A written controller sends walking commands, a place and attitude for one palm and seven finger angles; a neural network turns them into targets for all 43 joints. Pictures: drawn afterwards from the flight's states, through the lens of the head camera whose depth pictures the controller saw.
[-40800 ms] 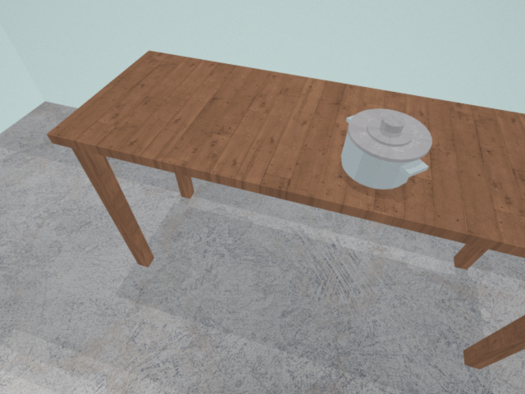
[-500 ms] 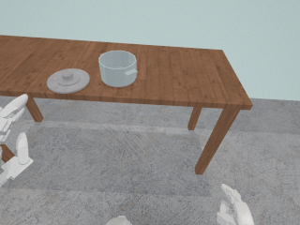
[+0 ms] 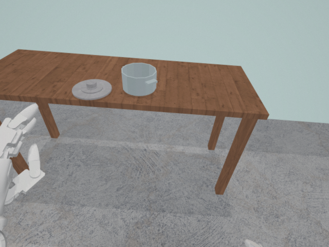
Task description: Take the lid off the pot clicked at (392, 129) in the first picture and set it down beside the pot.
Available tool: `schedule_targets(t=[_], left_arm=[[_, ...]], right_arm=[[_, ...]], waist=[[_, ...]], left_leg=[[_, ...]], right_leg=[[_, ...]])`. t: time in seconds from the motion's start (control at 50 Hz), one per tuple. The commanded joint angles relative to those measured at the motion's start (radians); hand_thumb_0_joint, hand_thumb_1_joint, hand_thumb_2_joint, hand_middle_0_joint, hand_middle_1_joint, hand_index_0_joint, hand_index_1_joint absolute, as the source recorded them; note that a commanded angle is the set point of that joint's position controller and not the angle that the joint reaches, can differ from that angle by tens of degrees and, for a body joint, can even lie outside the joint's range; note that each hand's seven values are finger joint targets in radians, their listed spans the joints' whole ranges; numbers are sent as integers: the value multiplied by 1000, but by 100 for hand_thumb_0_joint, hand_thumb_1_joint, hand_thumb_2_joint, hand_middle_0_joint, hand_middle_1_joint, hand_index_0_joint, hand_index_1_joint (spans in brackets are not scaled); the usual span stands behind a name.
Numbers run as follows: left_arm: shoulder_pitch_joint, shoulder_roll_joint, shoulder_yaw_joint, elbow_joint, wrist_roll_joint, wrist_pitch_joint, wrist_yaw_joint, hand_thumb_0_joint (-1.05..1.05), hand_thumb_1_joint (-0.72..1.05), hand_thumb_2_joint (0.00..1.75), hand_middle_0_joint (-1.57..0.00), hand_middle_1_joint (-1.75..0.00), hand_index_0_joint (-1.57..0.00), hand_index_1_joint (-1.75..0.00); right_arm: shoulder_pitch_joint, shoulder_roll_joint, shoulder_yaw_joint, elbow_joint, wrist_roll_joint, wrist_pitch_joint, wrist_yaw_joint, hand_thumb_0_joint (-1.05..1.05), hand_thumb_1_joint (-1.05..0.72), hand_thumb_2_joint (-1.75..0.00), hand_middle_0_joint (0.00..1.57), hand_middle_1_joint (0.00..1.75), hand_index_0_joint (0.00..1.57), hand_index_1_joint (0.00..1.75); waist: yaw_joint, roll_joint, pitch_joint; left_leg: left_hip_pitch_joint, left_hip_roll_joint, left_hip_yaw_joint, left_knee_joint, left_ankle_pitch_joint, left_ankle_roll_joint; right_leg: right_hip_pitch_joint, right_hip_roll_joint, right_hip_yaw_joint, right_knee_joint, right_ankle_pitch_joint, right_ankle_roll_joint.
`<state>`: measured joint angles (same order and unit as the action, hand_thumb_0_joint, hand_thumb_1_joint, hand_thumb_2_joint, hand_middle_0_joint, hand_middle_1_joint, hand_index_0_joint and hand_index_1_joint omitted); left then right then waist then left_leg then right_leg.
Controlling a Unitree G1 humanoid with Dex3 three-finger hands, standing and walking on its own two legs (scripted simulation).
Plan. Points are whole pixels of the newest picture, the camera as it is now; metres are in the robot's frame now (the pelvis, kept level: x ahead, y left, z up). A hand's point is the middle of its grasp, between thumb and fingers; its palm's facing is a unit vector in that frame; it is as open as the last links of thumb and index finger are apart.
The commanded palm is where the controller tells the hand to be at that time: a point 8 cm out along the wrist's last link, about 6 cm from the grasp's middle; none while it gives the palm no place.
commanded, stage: stop stepping back and stand still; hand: left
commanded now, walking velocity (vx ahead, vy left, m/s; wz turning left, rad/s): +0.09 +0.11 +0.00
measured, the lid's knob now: (91, 83) +0.79 +0.38 +0.01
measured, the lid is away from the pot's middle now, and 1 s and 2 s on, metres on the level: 0.22 0.22 0.22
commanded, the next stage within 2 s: let the arm hang, fingers relaxed in 1.38 s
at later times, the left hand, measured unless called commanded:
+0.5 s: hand out of the picture +0.01 +0.22 -0.19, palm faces +0.13 -0.98 -0.16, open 7.2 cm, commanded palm none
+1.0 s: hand out of the picture +0.07 +0.21 -0.15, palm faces +0.10 -0.97 -0.22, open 7.3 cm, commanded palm none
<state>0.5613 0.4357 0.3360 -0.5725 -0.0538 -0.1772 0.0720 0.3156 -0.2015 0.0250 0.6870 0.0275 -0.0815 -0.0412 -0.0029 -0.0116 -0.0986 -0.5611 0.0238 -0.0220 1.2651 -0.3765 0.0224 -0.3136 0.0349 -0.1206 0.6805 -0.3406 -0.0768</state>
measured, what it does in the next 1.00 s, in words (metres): steps on the spot: left foot, then right foot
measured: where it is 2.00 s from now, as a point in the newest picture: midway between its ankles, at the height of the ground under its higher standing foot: outside the picture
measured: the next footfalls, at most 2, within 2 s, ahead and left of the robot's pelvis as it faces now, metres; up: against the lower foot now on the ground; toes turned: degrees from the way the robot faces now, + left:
left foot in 0.16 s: +0.04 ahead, +0.15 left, +0.00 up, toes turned +9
right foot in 0.74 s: +0.06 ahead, -0.10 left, +0.00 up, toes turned +6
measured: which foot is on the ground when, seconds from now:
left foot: up 0.00-0.14, down 0.16-1.00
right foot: down 0.00-0.46, up 0.48-0.72, down 0.74-1.00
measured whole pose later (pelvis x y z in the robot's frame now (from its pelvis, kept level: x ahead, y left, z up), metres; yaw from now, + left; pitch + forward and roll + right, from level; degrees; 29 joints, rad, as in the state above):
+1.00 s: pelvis +0.03 +0.02 +0.02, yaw +5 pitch +0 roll +0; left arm 0.22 0.16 0.02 1.01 0.01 -0.02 0.04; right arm 0.30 -0.15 -0.05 1.03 -0.01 0.01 -0.01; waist -0.03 0.01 0.03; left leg -0.22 0.03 0.07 0.53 -0.31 0.00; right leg -0.22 0.00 0.03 0.54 -0.33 0.00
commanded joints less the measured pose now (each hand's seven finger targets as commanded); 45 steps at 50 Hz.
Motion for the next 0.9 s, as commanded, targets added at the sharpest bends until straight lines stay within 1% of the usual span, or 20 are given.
schedule_targets(t=[0.0, 0.06, 0.1, 0.12, 0.14, 0.18, 0.24, 0.26, 0.28, 0.32, 0.38, 0.4, 0.42, 0.44, 0.46, 0.5, 0.6, 0.68, 0.74, 0.88], left_arm=[[-105, 143, 122, -198, -6, -63, 25, 0, 90, 90, -20, -30, -20, -30], [-97, 102, 82, -174, 10, -50, 62, 0, 90, 90, -20, -30, -20, -30], [-80, 81, 62, -206, 9, -55, 79, 0, 90, 90, -20, -30, -20, -30], [-127, -141, -250, 584, 114, 101, -35, 0, 90, 90, -20, -30, -20, -30], [-148, -120, -209, 593, 116, 182, -60, 0, 90, 90, -20, -30, -20, -30], [-224, -104, -223, 622, 112, 185, -71, 0, 90, 90, -20, -30, -20, -30], [-183, -96, -226, 853, 99, 182, -84, 0, 90, 90, -20, -30, -20, -30], [-151, -21, -208, 924, 105, 181, -72, 0, 90, 90, -20, -30, -20, -30], [-198, 37, -203, 951, 102, 184, -56, 0, 90, 90, -20, -30, -20, -30], [-358, 53, -233, 1015, 104, 190, -52, 0, 90, 90, -20, -30, -20, -30], [-470, -4, -252, 1127, 101, 186, -32, 0, 90, 90, -20, -30, -20, -30], [-464, -40, -259, 1167, 95, 188, -33, 0, 90, 90, -20, -30, -20, -30], [-404, -92, -269, 1200, 85, 195, -43, 0, 90, 90, -20, -30, -20, -30], [-313, -157, -286, 1235, 66, 198, -51, 0, 90, 90, -20, -30, -20, -30], [-296, -125, -282, 1270, 59, 194, -51, 0, 90, 90, -20, -30, -20, -30], [-269, -123, -264, 1349, 73, 184, -64, 0, 90, 90, -20, -30, -20, -30], [-291, -156, -303, 1436, 57, 172, -78, 0, 90, 90, -20, -30, -20, -30], [-211, -131, -305, 1512, 55, 159, -57, 0, 90, 90, -20, -30, -20, -30], [-213, -99, -297, 1531, 61, 163, -40, 0, 90, 90, -20, -30, -20, -30], [-236, -138, -295, 1560, 64, 157, -26, 0, 90, 90, -20, -30, -20, -30]], right_arm=[[-195, -108, -50, -224, -4, -79, -28, 0, -90, -90, 20, 30, 20, 30], [-171, -95, -38, -215, -14, -114, -56, 0, -90, -90, 20, 30, 20, 30], [-156, -115, -36, -220, -20, -141, -71, 0, -90, -90, 20, 30, 20, 30], [20, -304, -141, 3, -53, -124, 41, 0, -90, -90, 20, 30, 20, 30], [12, -260, -135, -33, -56, -16, 54, 0, -90, -90, 20, 30, 20, 30], [-25, -265, -140, -89, -76, -2, 47, 0, -90, -90, 20, 30, 20, 30], [-100, -227, -109, -77, -82, 27, 34, 0, -90, -90, 20, 30, 20, 30], [-99, -163, -99, -69, -69, 38, 32, 0, -90, -90, 20, 30, 20, 30], [-106, -156, -108, -69, -62, 50, 36, 0, -90, -90, 20, 30, 20, 30], [-31, -131, -109, -49, -52, 71, 51, 0, -90, -90, 20, 30, 20, 30], [39, -119, -114, 18, -45, 105, 54, 0, -90, -90, 20, 30, 20, 30], [121, -120, -110, 57, -44, 101, 52, 0, -90, -90, 20, 30, 20, 30], [191, -158, -111, 95, -56, 93, 49, 0, -90, -90, 20, 30, 20, 30], [196, -225, -124, 100, -72, 76, 42, 0, -90, -90, 20, 30, 20, 30], [111, -223, -122, 85, -70, 70, 27, 0, -90, -90, 20, 30, 20, 30], [47, -186, -116, 97, -69, 52, 13, 0, -90, -90, 20, 30, 20, 30], [110, -117, -90, 203, -54, 44, 4, 0, -90, -90, 20, 30, 20, 30], [137, -73, -83, 256, -33, 53, 11, 0, -90, -90, 20, 30, 20, 30], [141, -16, -71, 273, -37, 60, 27, 0, -90, -90, 20, 30, 20, 30], [79, -31, -87, 298, -39, 71, 25, 0, -90, -90, 20, 30, 20, 30]], waist=[[-21, -58, 163], [-18, -73, 44], [-19, 124, 13], [-128, 388, 154], [-95, 375, 133], [-79, 8, 63], [36, -163, 8], [64, -425, 11], [53, -408, 71], [-60, 13, 131], [-123, -209, 277], [-142, -191, 256], [-128, 89, 239], [-89, 474, 191], [-53, 417, 169], [-17, 231, 58], [-27, 169, 52], [-8, 28, 59], [-19, 38, 140], [-14, -31, 155]], left_leg=[[31, 95, -24, -237, -19, 19], [310, 35, 97, -624, 12, 33], [450, 36, 68, -867, -41, 47], [362, 190, -260, -831, 2, 104], [254, 286, -463, -959, -194, 186], [129, 293, -520, -943, -185, 200], [-7, 94, -188, -720, -63, 65], [-121, -74, -6, -445, -61, 6], [-121, -88, 24, -213, -127, -17], [11, -31, 23, -106, -110, -17], [226, 49, -29, -321, -85, 2], [341, 57, -36, -548, -56, 13], [355, 92, -149, -772, -124, 47], [325, 274, -474, -1013, -267, 112], [257, 304, -564, -1094, -315, 160], [262, 250, -446, -1020, -92, 157], [350, 189, -122, -922, 300, 113], [276, 93, -28, -824, 273, 39], [257, 32, 13, -832, 81, 21], [318, 52, 23, -807, 240, 22]], right_leg=[[-214, -366, 429, -500, -330, -104], [-160, -289, 309, -397, -321, -66], [-153, -183, 197, -199, -272, -5], [-412, -127, 45, 221, -165, 63], [-414, -50, 103, 393, -265, 84], [-303, -75, 170, 425, -219, 81], [116, -55, 126, -41, -123, 63], [219, -189, 389, -222, -125, 3], [112, -358, 615, -369, -92, -94], [-116, -347, 547, -370, -228, -124], [-443, -287, 406, -399, -355, -63], [-455, -242, 357, -293, -337, -30], [-464, -108, 259, -26, -343, 6], [-471, 23, 83, 300, -307, 80], [-394, -20, 168, 422, -226, 71], [-308, -45, 172, 473, -124, 81], [-119, -66, 95, 95, -135, 81], [115, -78, 184, -225, 155, 49], [49, -155, 263, -279, 74, 0], [75, -115, 235, -245, 252, 19]])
